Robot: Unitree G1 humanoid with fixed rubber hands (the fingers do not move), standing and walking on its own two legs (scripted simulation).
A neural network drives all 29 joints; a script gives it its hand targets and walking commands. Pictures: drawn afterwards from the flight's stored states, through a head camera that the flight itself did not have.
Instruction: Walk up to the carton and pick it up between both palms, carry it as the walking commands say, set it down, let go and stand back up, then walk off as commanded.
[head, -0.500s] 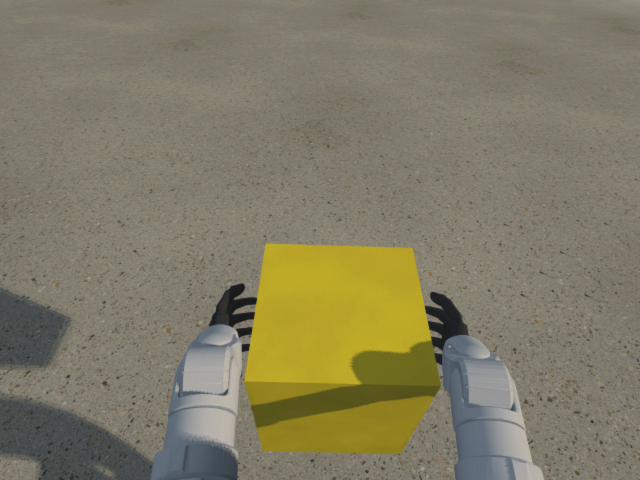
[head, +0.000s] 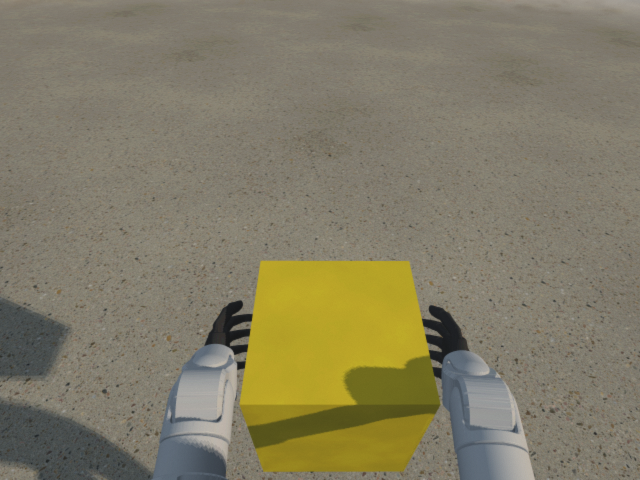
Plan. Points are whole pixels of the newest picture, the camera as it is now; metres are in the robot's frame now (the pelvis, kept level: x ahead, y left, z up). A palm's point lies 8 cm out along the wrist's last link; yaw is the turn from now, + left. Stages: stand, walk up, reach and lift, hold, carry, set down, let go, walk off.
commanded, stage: reach and lift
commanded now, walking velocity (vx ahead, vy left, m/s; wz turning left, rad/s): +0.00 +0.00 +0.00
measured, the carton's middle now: (334, 369) +0.30 +0.00 -0.04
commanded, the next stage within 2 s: hold in 0.30 s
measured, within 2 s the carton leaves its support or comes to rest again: neither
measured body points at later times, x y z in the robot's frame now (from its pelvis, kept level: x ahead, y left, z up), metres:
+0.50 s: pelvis -0.02 +0.01 -0.01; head -0.07 +0.02 +0.44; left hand +0.28 +0.15 +0.03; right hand +0.27 -0.15 +0.03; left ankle +0.03 +0.11 -0.74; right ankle +0.00 -0.12 -0.74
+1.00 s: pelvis +0.00 +0.00 +0.00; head -0.05 +0.01 +0.45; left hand +0.28 +0.15 +0.02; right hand +0.27 -0.15 +0.03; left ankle +0.03 +0.11 -0.74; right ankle +0.00 -0.12 -0.74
